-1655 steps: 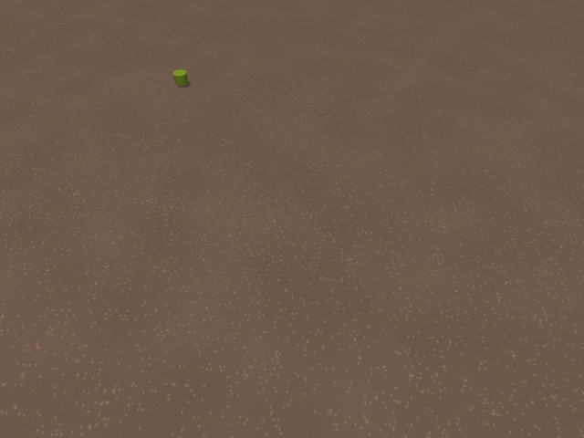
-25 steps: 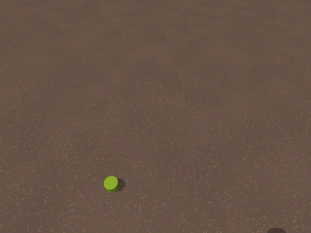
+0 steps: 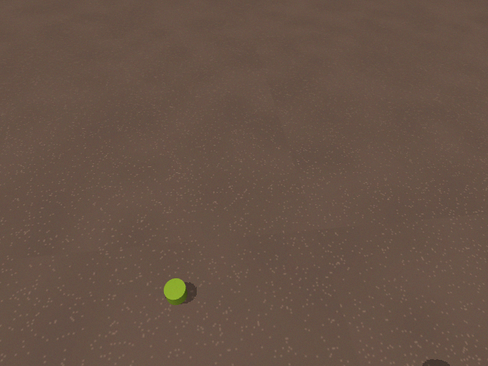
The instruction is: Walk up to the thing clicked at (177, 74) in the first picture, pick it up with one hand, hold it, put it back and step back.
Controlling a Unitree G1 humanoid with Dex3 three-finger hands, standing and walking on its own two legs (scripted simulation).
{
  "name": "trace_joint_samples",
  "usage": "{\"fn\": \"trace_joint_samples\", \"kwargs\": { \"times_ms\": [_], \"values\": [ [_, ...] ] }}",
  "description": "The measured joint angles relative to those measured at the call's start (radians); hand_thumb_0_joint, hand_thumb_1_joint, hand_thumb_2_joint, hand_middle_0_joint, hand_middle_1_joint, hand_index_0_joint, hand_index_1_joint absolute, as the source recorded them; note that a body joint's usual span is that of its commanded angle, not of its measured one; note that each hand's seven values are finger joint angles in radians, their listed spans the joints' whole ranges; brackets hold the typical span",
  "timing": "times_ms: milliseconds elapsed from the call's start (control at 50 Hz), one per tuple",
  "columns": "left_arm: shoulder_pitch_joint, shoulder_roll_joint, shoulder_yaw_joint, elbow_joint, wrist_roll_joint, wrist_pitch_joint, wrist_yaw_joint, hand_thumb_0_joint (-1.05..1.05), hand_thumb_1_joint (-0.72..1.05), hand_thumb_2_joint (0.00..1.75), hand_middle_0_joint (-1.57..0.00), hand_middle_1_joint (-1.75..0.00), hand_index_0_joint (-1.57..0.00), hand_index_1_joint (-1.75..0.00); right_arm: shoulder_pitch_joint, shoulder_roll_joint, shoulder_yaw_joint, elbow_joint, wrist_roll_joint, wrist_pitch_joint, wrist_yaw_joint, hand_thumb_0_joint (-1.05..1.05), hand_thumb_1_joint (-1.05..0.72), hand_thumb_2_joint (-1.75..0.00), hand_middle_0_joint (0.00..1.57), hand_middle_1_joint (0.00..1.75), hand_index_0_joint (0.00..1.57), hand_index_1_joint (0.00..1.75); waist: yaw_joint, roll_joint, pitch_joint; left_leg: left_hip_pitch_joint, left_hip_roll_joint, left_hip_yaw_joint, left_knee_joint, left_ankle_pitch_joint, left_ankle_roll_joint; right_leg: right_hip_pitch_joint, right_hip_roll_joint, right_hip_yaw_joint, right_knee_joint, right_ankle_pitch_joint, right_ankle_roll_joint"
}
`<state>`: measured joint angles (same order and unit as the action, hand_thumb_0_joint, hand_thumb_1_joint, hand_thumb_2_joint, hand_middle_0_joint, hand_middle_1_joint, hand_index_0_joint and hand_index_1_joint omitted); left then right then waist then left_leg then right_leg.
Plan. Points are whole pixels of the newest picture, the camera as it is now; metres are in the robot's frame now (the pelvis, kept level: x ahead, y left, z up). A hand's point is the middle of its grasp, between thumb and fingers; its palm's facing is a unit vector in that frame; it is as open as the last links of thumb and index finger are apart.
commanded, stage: stand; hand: left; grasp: from above
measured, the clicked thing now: (175, 291) +0.49 +0.26 -0.75
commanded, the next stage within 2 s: rise first in 0.60 s
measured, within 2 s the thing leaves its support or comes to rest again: neither
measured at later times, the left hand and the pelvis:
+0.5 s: hand out of the picture +0.07 +0.25 -0.16, palm faces -0.02 -0.94 -0.34, open 7.4 cm; pelvis +0.00 +0.00 +0.00, yaw +0 degrees
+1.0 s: hand (106, 361) +0.15 +0.25 -0.17, palm faces -0.03 -0.94 -0.35, open 10.0 cm; pelvis -0.02 +0.00 -0.03, yaw -1 degrees
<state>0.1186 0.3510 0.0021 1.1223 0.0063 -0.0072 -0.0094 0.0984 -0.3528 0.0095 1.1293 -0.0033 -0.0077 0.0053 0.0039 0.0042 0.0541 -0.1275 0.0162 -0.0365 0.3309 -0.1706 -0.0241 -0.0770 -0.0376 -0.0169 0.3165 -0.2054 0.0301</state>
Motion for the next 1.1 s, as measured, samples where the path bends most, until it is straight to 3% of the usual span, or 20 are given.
{"fn": "trace_joint_samples", "kwargs": {
  "times_ms": [720,760,840,960,1100],
  "values": [
    [0.004,0.001,0.002,-0.010,0.000,0.000,0.000,0.00,0.90,0.90,-0.20,-0.30,-0.20,-0.30,0.008,0.002,-0.001,-0.006,0.000,0.000,-0.002,0.00,-0.90,-0.90,0.20,0.30,0.21,0.30,0.000,-0.003,-0.002,0.006,0.001,0.003,0.004,-0.002,0.001,0.007,0.000,0.002,0.000,0.000,0.001],
    [0.008,-0.009,0.018,-0.061,-0.020,-0.007,0.011,0.01,0.88,0.91,-0.20,-0.32,-0.19,-0.32,0.039,0.005,-0.001,-0.092,0.028,-0.005,-0.018,0.00,-0.91,-0.90,0.20,0.30,0.21,0.30,-0.002,-0.001,-0.012,-0.042,-0.001,0.001,0.040,-0.013,0.002,-0.044,-0.001,0.002,0.041,-0.013,0.000],
    [-0.099,-0.027,0.079,-0.057,-0.008,-0.017,0.004,0.01,0.76,0.93,-0.19,-0.45,-0.17,-0.45,0.064,0.037,-0.006,-0.230,0.047,-0.026,-0.036,0.00,-0.93,-0.91,0.20,0.30,0.20,0.30,-0.007,-0.002,0.003,-0.159,0.001,0.000,0.140,-0.041,0.002,-0.161,0.003,0.005,0.144,-0.042,-0.002],
    [-0.167,-0.006,0.158,-0.112,0.082,0.016,-0.029,0.01,0.42,0.94,-0.12,-0.76,-0.13,-0.74,0.100,0.106,-0.027,-0.342,0.029,-0.028,-0.028,0.00,-0.93,-0.90,0.20,0.30,0.21,0.30,-0.023,-0.023,-0.035,-0.323,0.012,0.012,0.285,-0.097,-0.002,-0.334,0.014,0.023,0.292,-0.093,-0.005],
    [-0.090,-0.030,0.150,-0.245,0.123,0.142,-0.006,0.00,-0.05,0.98,-0.07,-0.99,-0.08,-0.97,0.148,0.110,-0.031,-0.427,0.033,-0.026,-0.017,0.01,-0.93,-0.90,0.20,0.30,0.21,0.30,-0.035,0.003,-0.090,-0.429,0.013,0.016,0.410,-0.162,0.004,-0.434,0.016,0.030,0.401,-0.149,0.002]
  ]
}}
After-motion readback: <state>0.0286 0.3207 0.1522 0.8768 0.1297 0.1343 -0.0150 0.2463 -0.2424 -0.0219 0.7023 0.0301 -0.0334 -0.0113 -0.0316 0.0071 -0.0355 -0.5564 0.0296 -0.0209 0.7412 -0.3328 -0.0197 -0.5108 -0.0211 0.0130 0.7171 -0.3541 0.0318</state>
